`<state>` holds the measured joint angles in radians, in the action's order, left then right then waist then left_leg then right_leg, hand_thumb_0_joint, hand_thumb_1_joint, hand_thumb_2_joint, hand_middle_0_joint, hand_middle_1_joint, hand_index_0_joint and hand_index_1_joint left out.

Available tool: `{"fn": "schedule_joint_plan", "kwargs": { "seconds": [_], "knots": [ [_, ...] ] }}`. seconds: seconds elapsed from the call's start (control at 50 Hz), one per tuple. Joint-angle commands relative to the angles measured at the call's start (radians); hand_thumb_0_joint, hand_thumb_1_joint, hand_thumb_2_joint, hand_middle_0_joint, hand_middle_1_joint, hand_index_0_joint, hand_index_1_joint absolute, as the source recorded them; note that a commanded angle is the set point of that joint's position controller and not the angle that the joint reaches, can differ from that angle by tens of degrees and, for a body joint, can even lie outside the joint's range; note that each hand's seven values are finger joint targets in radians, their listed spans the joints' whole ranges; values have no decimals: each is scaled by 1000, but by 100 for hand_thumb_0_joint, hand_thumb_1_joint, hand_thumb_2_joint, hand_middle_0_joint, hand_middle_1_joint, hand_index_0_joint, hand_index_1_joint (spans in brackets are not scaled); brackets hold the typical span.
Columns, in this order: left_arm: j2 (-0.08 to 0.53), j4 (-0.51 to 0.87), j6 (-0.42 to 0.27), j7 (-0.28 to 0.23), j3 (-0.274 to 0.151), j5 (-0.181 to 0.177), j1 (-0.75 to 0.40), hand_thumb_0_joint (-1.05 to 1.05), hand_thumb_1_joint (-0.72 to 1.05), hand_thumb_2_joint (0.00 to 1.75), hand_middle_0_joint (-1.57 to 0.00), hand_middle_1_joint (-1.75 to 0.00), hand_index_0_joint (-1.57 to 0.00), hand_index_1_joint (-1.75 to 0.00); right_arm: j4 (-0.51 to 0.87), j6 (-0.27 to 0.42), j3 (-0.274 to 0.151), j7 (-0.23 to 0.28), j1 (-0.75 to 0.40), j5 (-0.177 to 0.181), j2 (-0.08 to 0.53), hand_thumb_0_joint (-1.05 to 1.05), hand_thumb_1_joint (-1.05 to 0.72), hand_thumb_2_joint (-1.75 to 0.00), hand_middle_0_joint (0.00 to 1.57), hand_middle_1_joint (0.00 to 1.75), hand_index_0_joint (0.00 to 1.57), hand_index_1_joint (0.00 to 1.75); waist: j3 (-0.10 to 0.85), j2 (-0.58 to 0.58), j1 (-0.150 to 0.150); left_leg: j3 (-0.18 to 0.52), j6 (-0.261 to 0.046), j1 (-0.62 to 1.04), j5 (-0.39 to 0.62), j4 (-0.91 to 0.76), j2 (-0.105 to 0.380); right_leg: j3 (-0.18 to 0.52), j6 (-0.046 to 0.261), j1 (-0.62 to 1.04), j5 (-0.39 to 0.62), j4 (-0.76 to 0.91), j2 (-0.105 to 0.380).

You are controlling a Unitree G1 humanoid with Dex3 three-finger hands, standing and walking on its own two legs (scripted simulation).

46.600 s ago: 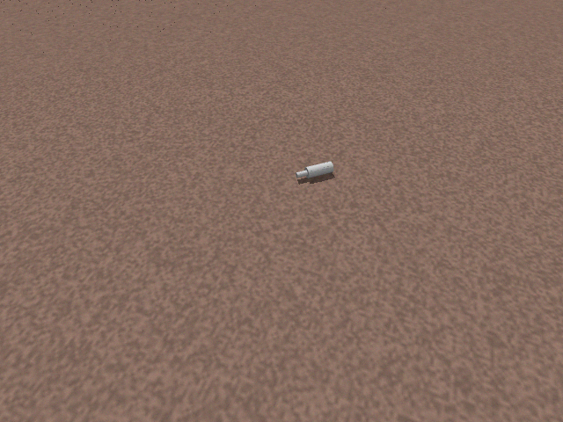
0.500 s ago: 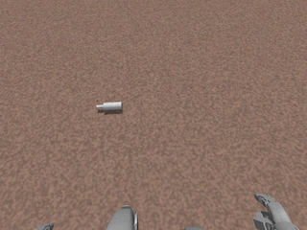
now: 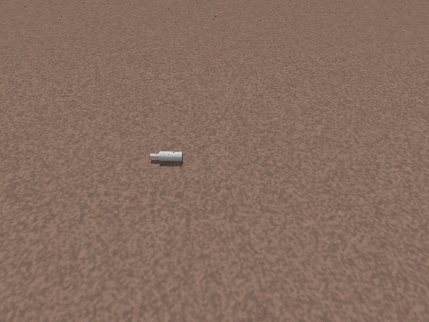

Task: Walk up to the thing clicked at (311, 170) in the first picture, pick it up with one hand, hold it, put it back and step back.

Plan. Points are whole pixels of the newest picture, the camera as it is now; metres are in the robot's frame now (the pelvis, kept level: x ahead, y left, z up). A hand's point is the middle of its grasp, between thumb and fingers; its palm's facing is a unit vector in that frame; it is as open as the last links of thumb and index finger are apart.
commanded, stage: step back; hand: left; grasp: from above
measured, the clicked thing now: (166, 156) +1.14 +0.28 -0.73
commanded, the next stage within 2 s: stand in 0.72 s
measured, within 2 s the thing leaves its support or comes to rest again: neither
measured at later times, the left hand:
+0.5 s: hand out of the picture +0.09 +0.27 -0.15, palm faces +0.01 -0.93 -0.36, open 7.4 cm
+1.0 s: hand out of the picture +0.13 +0.25 -0.14, palm faces -0.04 -0.94 -0.33, open 7.3 cm
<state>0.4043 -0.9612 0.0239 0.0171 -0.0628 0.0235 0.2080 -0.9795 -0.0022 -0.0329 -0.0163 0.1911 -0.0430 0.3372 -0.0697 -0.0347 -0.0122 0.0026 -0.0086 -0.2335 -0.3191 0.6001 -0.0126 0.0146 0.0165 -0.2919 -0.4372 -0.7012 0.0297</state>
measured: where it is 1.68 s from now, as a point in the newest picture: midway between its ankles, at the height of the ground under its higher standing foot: outside the picture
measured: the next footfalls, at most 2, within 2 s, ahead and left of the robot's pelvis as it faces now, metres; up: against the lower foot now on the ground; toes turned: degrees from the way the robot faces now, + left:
none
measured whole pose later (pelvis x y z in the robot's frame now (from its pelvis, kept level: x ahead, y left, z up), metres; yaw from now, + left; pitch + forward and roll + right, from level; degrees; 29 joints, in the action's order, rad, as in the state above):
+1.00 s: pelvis +0.03 +0.00 +0.02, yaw +0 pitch -2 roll +0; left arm 0.34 -1.11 -0.01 0.00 0.01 0.01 0.05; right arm -1.12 0.01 -0.02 0.00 0.04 0.00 0.34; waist -0.09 -0.01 0.01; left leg 0.00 0.00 -0.10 -0.21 0.34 0.00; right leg 0.00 -0.02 -0.10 -0.21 -0.35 0.02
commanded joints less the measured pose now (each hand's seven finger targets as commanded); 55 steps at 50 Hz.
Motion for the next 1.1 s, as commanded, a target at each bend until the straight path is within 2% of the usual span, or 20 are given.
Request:
{"fn": "schedule_joint_plan", "kwargs": {
  "seconds": [0.0,0.02,0.04,0.06,0.16,0.2,0.22,0.24,0.26,0.3,0.34,0.42,0.54,0.62,0.68,0.7,0.78,0.84,0.92,1.08],
  "knots": [
    [177,20,-61,-19,-59,12,12,0,90,90,-20,-30,-20,-30,93,11,-57,13,-81,11,226,0,-90,-90,20,30,20,30,26,97,-32,155,-64,-198,-180,-131,141,37,23,269,105,323,-19],
    [229,21,-68,-24,-67,18,19,0,90,90,-20,-30,-20,-30,103,12,-49,11,-101,14,197,0,-90,-90,20,30,20,30,7,-22,-43,106,-17,-318,-231,-28,49,273,77,245,-90,376,99],
    [285,18,-72,-22,-72,23,6,0,90,90,-20,-30,-20,-30,91,10,-56,16,-104,14,206,0,-90,-90,20,30,20,30,-7,-111,-38,48,-5,-244,-269,151,-10,461,162,84,-375,488,257],
    [287,41,-78,-21,-74,20,-56,0,90,90,-20,-30,-20,-30,74,12,-68,15,-69,10,233,0,-90,-90,20,30,20,30,-53,-76,-12,81,11,-186,-219,221,22,503,205,-38,-425,508,319],
    [233,44,-76,-20,-53,13,-102,0,90,90,-20,-30,-20,-30,36,36,-61,4,-13,14,198,0,-90,-90,20,30,20,30,33,-102,14,24,-2,-39,-97,2,25,234,138,-10,-37,391,200],
    [193,46,-66,-14,-31,8,-110,0,90,90,-20,-30,-20,-30,15,42,-67,11,13,11,198,0,-90,-90,20,30,20,30,49,-73,40,41,-11,109,19,-174,21,135,83,-72,87,298,138],
    [154,48,-63,-11,-16,3,-100,0,90,90,-20,-30,-20,-30,13,48,-78,17,16,1,232,0,-90,-90,20,30,20,30,65,16,42,182,-34,157,1,-236,114,87,47,-127,151,202,90],
    [122,34,-58,-8,-7,-15,-87,0,90,90,-20,-30,-20,-30,26,53,-74,19,-41,5,266,0,-90,-90,20,30,20,30,57,144,15,366,-92,91,-177,-331,229,12,7,-134,42,115,3],
    [169,17,-54,-13,-23,-14,-87,0,90,90,-20,-30,-20,-30,30,51,-77,16,-68,9,296,0,-90,-90,20,30,20,30,24,131,5,394,-148,-36,-290,-362,288,-6,4,-41,-26,57,-3],
    [154,4,-61,-13,-17,-9,-69,0,90,90,-20,-30,-20,-30,36,50,-66,14,-125,6,272,0,-90,-90,20,30,20,30,13,139,-17,303,-132,-24,-125,-319,253,-4,14,1,34,129,2],
    [158,-22,-77,-18,-18,-12,-50,0,90,90,-20,-30,-20,-30,28,49,-56,14,-133,13,249,0,-90,-90,20,30,20,30,51,169,-29,195,-74,-28,141,-244,190,24,17,127,204,262,17],
    [200,-35,-84,-24,-23,-12,-72,0,90,90,-20,-30,-20,-30,8,43,-50,20,-106,24,220,0,-90,-90,20,30,20,30,105,78,-3,87,-21,-18,226,-145,103,99,47,215,409,262,85],
    [185,-31,-75,-33,-13,-14,-116,0,90,90,-20,-30,-20,-30,-14,41,-55,25,-110,28,223,0,-90,-90,20,30,20,30,140,46,3,84,-45,64,404,-127,124,49,41,193,494,218,73],
    [195,-37,-72,-35,-11,-10,-127,0,90,90,-20,-30,-20,-30,-11,34,-56,24,-147,24,220,0,-90,-90,20,30,20,30,107,22,0,73,-44,30,285,-128,112,73,45,182,450,238,85],
    [191,-37,-73,-36,-10,-11,-148,0,90,90,-20,-30,-20,-30,-19,35,-56,22,-154,22,214,0,-90,-90,20,30,20,30,115,20,4,68,-40,50,313,-137,109,76,43,181,474,239,87],
    [148,-53,-66,-32,12,-26,-174,0,90,90,-20,-30,-20,-30,-29,37,-37,22,-158,39,206,0,-90,-90,20,30,20,30,94,32,16,106,-32,91,416,-209,129,85,24,153,541,277,94],
    [150,-66,-61,-35,16,-25,-169,0,90,90,-20,-30,-20,-30,-49,41,-34,26,-165,39,223,0,-90,-90,20,30,20,30,165,49,12,94,-25,185,595,-215,150,60,7,233,639,295,91],
    [153,-79,-61,-33,19,-24,-178,0,90,90,-20,-30,-20,-30,-62,41,-28,28,-169,42,216,0,-90,-90,20,30,20,30,179,47,15,83,-16,203,570,-254,148,61,4,265,634,328,95],
    [156,-95,-58,-30,21,-18,-192,0,90,90,-20,-30,-20,-30,-74,35,-23,25,-197,41,209,0,-90,-90,20,30,20,30,139,40,14,80,-6,183,408,-301,142,63,-1,237,494,384,91],
    [154,-116,-64,-27,26,-18,-184,0,90,90,-20,-30,-20,-30,-101,35,-16,20,-188,39,208,0,-90,-90,20,30,20,30,117,46,15,77,-1,162,310,-338,137,77,-2,224,435,427,98]
  ]
}}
